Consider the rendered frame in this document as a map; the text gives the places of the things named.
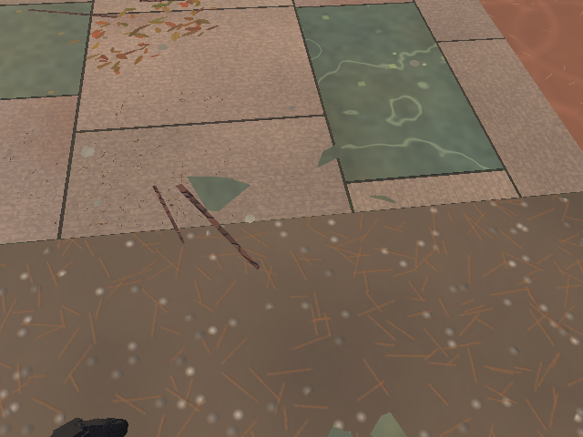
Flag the left robot hand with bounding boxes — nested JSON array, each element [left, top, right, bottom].
[[50, 418, 128, 437]]

